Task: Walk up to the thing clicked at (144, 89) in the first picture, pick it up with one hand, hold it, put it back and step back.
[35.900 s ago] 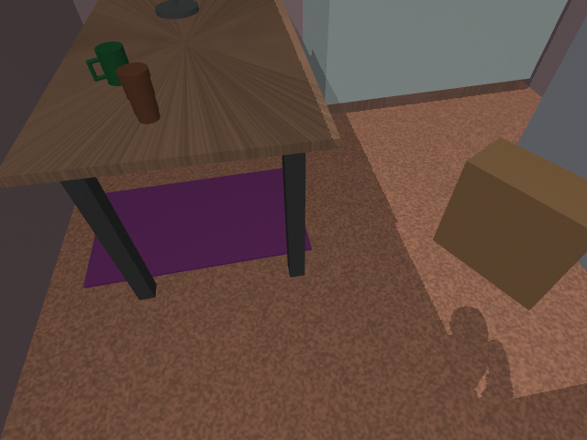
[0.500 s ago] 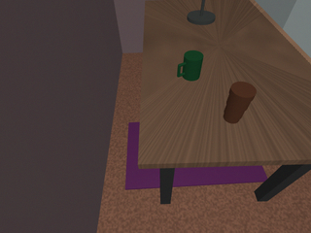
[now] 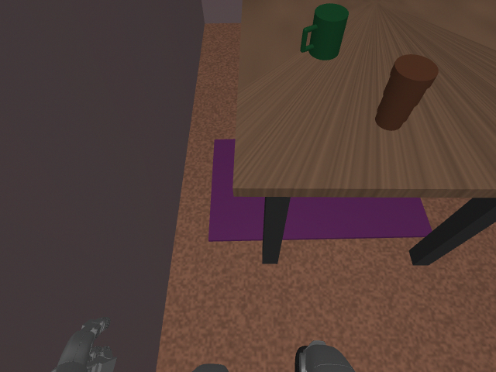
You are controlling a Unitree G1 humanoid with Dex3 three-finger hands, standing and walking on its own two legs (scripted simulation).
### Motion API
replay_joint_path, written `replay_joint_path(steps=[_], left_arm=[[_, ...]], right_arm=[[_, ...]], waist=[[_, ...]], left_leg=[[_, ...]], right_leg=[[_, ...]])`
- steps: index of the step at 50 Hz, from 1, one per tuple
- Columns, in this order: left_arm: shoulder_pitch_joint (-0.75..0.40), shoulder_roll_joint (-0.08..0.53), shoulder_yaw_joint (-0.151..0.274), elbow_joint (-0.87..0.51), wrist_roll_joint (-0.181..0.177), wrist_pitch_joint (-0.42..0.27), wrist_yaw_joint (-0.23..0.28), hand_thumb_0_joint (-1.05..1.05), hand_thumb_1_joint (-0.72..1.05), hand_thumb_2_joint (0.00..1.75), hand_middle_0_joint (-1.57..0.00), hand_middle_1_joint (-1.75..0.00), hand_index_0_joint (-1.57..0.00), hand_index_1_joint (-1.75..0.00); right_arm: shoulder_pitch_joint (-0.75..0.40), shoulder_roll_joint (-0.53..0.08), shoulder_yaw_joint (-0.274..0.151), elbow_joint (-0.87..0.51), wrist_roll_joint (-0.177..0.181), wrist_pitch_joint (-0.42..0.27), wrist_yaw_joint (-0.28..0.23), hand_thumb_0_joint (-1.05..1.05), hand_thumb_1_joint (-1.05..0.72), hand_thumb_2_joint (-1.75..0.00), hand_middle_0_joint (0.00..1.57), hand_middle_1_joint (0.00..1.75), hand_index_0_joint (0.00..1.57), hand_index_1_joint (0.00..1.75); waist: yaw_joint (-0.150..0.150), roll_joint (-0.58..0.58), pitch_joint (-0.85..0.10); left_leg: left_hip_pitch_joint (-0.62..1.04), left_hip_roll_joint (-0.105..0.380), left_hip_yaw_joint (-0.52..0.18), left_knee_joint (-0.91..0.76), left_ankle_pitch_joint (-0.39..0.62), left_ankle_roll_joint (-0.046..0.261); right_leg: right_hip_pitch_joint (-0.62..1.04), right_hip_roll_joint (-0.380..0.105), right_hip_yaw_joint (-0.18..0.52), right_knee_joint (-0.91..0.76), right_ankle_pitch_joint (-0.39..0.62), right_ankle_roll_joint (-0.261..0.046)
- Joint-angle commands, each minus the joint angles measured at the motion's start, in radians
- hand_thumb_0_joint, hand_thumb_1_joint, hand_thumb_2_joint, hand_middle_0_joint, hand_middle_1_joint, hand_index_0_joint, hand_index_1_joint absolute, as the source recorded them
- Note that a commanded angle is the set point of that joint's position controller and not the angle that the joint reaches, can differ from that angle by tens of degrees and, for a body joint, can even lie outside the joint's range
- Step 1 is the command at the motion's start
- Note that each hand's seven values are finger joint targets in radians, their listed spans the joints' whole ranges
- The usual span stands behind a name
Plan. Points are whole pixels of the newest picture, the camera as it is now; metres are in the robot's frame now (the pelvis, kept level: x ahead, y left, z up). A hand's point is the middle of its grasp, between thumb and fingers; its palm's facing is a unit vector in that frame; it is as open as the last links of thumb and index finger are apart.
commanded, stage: step back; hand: right
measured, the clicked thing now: (401, 96) +0.59 -0.27 +0.04
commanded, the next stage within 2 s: none
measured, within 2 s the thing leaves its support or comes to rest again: neither
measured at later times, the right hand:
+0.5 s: hand out of the picture -0.01 -0.27 -0.15, palm faces +0.10 +0.93 -0.35, open 7.4 cm
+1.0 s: hand out of the picture -0.18 -0.25 -0.11, palm faces +0.04 +0.90 -0.43, open 7.4 cm
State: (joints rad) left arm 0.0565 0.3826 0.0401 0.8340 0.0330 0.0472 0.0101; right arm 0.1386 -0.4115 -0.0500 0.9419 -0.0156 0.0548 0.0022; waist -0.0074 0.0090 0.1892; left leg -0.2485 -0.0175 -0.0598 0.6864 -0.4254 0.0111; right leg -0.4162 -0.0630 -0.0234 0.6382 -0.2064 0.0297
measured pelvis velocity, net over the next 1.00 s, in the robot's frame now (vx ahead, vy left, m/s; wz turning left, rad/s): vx -0.24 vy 0.02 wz -0.11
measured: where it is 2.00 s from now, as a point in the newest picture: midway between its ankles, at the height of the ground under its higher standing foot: outside the picture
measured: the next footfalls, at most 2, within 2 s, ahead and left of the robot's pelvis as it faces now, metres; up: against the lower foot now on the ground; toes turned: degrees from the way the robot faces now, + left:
right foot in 0.40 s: -0.08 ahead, -0.11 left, +0.00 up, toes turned -3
left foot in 0.76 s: -0.15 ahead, +0.14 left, +0.00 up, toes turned -6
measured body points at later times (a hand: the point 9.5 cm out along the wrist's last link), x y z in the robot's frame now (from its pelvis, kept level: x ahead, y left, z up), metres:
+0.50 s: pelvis -0.11 +0.00 +0.01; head -0.05 -0.02 +0.45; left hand +0.02 +0.30 -0.10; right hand -0.02 -0.32 -0.12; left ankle -0.07 +0.13 -0.68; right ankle -0.12 -0.11 -0.72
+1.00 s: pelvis -0.24 +0.02 +0.02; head -0.19 +0.05 +0.46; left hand -0.10 +0.32 -0.11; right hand -0.18 -0.30 -0.09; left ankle -0.19 +0.14 -0.72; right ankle -0.30 -0.12 -0.63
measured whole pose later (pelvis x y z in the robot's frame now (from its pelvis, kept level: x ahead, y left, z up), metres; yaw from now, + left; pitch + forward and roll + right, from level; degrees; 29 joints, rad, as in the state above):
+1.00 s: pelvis -0.24 +0.02 +0.02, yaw -6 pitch -2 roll -1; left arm 0.15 0.39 0.07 0.79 0.03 0.07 0.00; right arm 0.17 -0.35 -0.04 0.86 -0.04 0.02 -0.01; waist 0.01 -0.05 0.15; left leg -0.30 0.02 -0.02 0.56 -0.24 0.01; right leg -0.45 0.13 0.18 1.19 -0.49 0.01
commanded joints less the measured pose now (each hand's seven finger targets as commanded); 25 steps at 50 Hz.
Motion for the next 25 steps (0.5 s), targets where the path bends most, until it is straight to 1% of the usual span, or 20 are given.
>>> replay_joint_path(steps=[1,2,3,4,5,6,8,9,10,12,13,15,17,19,20,21,22,23,24,25], left_arm=[[0.061,0.171,0.056,-0.083,-0.031,0.009,0.01,0.0,0.9,0.9,-0.2,-0.3,-0.2,-0.3],[0.028,0.183,0.065,-0.077,-0.025,0.012,0.021,0.0,0.9,0.9,-0.2,-0.3,-0.2,-0.3],[-0.021,0.197,0.074,-0.087,-0.006,0.01,0.034,0.0,0.9,0.9,-0.2,-0.3,-0.2,-0.3],[-0.02,0.212,0.076,-0.069,-0.004,0.009,0.034,0.0,0.9,0.9,-0.2,-0.3,-0.2,-0.3],[0.011,0.213,0.082,-0.053,-0.013,0.007,0.029,0.0,0.9,0.9,-0.2,-0.3,-0.2,-0.3],[0.08,0.2,0.08,-0.038,-0.03,0.006,0.023,0.0,0.9,0.9,-0.2,-0.3,-0.2,-0.3],[0.134,0.194,0.085,-0.044,-0.026,0.003,0.018,0.0,0.9,0.9,-0.2,-0.3,-0.2,-0.3],[0.115,0.187,0.087,-0.045,-0.02,0.0,0.018,0.0,0.9,0.9,-0.2,-0.3,-0.2,-0.3],[0.101,0.175,0.084,-0.058,-0.015,-0.006,0.018,0.0,0.9,0.9,-0.2,-0.3,-0.2,-0.3],[0.071,0.169,0.08,-0.084,-0.011,-0.017,0.016,0.0,0.9,0.9,-0.2,-0.3,-0.2,-0.3],[0.073,0.168,0.081,-0.086,-0.011,-0.018,0.015,0.0,0.9,0.9,-0.2,-0.3,-0.2,-0.3],[0.1,0.161,0.08,-0.081,-0.013,-0.025,0.012,0.0,0.9,0.9,-0.2,-0.3,-0.2,-0.3],[0.139,0.16,0.082,-0.061,-0.008,-0.03,0.008,0.0,0.9,0.9,-0.2,-0.3,-0.2,-0.3],[0.21,0.158,0.085,-0.021,0.0,-0.036,0.008,0.0,0.9,0.9,-0.2,-0.3,-0.2,-0.3],[0.223,0.184,0.092,-0.015,0.007,-0.041,0.011,0.0,0.9,0.9,-0.2,-0.3,-0.2,-0.3],[0.208,0.261,0.11,-0.026,0.019,-0.046,0.011,0.0,0.9,0.9,-0.2,-0.3,-0.2,-0.3],[0.139,0.334,0.121,-0.055,0.004,-0.042,0.005,0.0,0.9,0.9,-0.2,-0.3,-0.2,-0.3],[0.089,0.355,0.126,-0.087,0.015,-0.046,0.007,0.0,0.9,0.9,-0.2,-0.3,-0.2,-0.3],[0.071,0.307,0.12,-0.099,0.009,-0.047,0.009,0.0,0.9,0.9,-0.2,-0.3,-0.2,-0.3],[0.063,0.262,0.107,-0.111,-0.002,-0.048,0.009,0.0,0.9,0.9,-0.2,-0.3,-0.2,-0.3]], right_arm=[[0.089,-0.287,-0.084,-0.05,-0.041,-0.036,-0.016,0.0,-0.9,-0.9,0.2,0.3,0.2,0.3],[0.033,-0.34,-0.09,-0.072,-0.034,-0.036,-0.009,0.0,-0.9,-0.9,0.2,0.3,0.2,0.3],[0.048,-0.378,-0.097,-0.086,-0.023,-0.038,-0.009,0.0,-0.9,-0.9,0.2,0.3,0.2,0.3],[-0.003,-0.332,-0.092,-0.086,-0.02,-0.042,-0.015,0.0,-0.9,-0.9,0.2,0.3,0.2,0.3],[-0.048,-0.279,-0.072,-0.105,-0.024,-0.041,-0.018,0.0,-0.9,-0.9,0.2,0.3,0.2,0.3],[-0.106,-0.225,-0.057,-0.118,-0.034,-0.043,-0.021,0.0,-0.9,-0.9,0.2,0.3,0.2,0.3],[-0.065,-0.198,-0.055,-0.124,-0.018,-0.044,-0.027,0.0,-0.9,-0.9,0.2,0.3,0.2,0.3],[-0.03,-0.198,-0.057,-0.121,-0.013,-0.044,-0.028,0.0,-0.9,-0.9,0.2,0.3,0.2,0.3],[0.001,-0.186,-0.058,-0.117,-0.01,-0.042,-0.031,0.0,-0.9,-0.9,0.2,0.3,0.2,0.3],[0.052,-0.188,-0.062,-0.123,-0.005,-0.041,-0.037,0.0,-0.9,-0.9,0.2,0.3,0.2,0.3],[0.051,-0.203,-0.067,-0.133,-0.005,-0.041,-0.038,0.0,-0.9,-0.9,0.2,0.3,0.2,0.3],[0.034,-0.211,-0.067,-0.143,-0.005,-0.036,-0.037,0.0,-0.9,-0.9,0.2,0.3,0.2,0.3],[0.01,-0.223,-0.071,-0.157,-0.001,-0.027,-0.03,0.0,-0.9,-0.9,0.2,0.3,0.2,0.3],[-0.024,-0.226,-0.068,-0.17,0.012,-0.017,-0.025,0.0,-0.9,-0.9,0.2,0.3,0.2,0.3],[-0.039,-0.197,-0.057,-0.177,0.019,-0.015,-0.022,0.0,-0.9,-0.9,0.2,0.3,0.2,0.3],[-0.039,-0.163,-0.049,-0.192,0.025,-0.016,-0.019,0.0,-0.9,-0.9,0.2,0.3,0.2,0.3],[-0.076,-0.145,-0.046,-0.199,0.029,-0.012,-0.029,0.0,-0.9,-0.9,0.2,0.3,0.2,0.3],[-0.059,-0.175,-0.062,-0.176,0.021,-0.005,-0.039,0.0,-0.9,-0.9,0.2,0.3,0.2,0.3],[-0.01,-0.199,-0.067,-0.158,0.023,-0.007,-0.035,0.0,-0.9,-0.9,0.2,0.3,0.2,0.3],[0.003,-0.2,-0.057,-0.144,0.028,-0.01,-0.03,0.0,-0.9,-0.9,0.2,0.3,0.2,0.3]], waist=[[0.011,0.133,-0.258],[0.001,0.165,-0.227],[-0.053,0.252,-0.219],[-0.024,0.195,-0.176],[0.001,0.152,-0.159],[0.055,0.12,-0.138],[0.061,0.124,-0.172],[0.036,0.134,-0.183],[0.014,0.127,-0.203],[-0.021,0.129,-0.22],[-0.025,0.14,-0.225],[-0.016,0.144,-0.247],[-0.01,0.167,-0.261],[0.025,0.132,-0.279],[0.041,0.093,-0.285],[0.031,-0.097,-0.264],[0.058,-0.279,-0.208],[0.06,-0.281,-0.147],[0.034,-0.224,-0.12],[0.022,-0.141,-0.134]], left_leg=[[0.157,0.261,-0.312,-0.35,0.462,0.081],[0.096,0.352,-0.372,-0.352,0.576,0.182],[-0.008,0.439,-0.475,-0.384,0.561,0.28],[-0.04,0.41,-0.388,-0.382,0.521,0.281],[-0.026,0.322,-0.258,-0.336,0.574,0.229],[0.04,0.227,-0.14,-0.298,0.638,0.168],[0.168,0.224,-0.129,-0.247,0.698,0.164],[0.196,0.253,-0.151,-0.227,0.728,0.193],[0.273,0.259,-0.156,-0.206,0.762,0.203],[0.334,0.27,-0.151,-0.183,0.791,0.225],[0.31,0.3,-0.162,-0.18,0.787,0.243],[0.294,0.277,-0.129,-0.146,0.742,0.218],[0.223,0.245,-0.097,-0.114,0.654,0.191],[0.132,0.225,-0.074,-0.06,0.549,0.156],[0.041,0.207,-0.07,-0.036,0.425,0.118],[-0.139,0.103,-0.031,0.079,0.23,0.052],[-0.183,-0.059,0.026,0.295,-0.156,0.004],[-0.14,-0.041,-0.081,0.484,-0.251,-0.007],[-0.134,-0.016,-0.121,0.519,-0.208,-0.007],[-0.165,-0.053,-0.13,0.528,-0.15,-0.004]], right_leg=[[-0.017,0.064,0.083,0.187,-0.076,-0.073],[-0.077,0.188,0.114,0.337,-0.419,-0.045],[-0.04,0.183,0.197,0.474,-0.491,-0.037],[-0.052,0.163,0.23,0.567,-0.416,-0.043],[-0.057,0.18,0.248,0.592,-0.368,-0.047],[-0.112,0.189,0.252,0.599,-0.291,-0.052],[-0.148,0.193,0.222,0.59,-0.259,-0.046],[-0.13,0.183,0.211,0.567,-0.285,-0.023],[-0.148,0.17,0.202,0.498,-0.292,-0.01],[-0.152,0.158,0.175,0.391,-0.301,0.002],[-0.105,0.135,0.17,0.335,-0.32,0.004],[-0.027,0.099,0.125,0.138,-0.285,-0.005],[0.077,0.1,0.06,-0.008,-0.208,-0.017],[0.222,0.111,0.023,-0.231,0.004,-0.039],[0.29,0.073,0.091,-0.254,0.105,-0.056],[0.33,-0.077,0.335,-0.245,0.199,-0.112],[0.17,-0.264,0.525,-0.309,0.245,-0.29],[0.025,-0.34,0.619,-0.325,0.28,-0.362],[0.019,-0.315,0.559,-0.312,0.291,-0.34],[0.094,-0.221,0.401,-0.252,0.379,-0.292]])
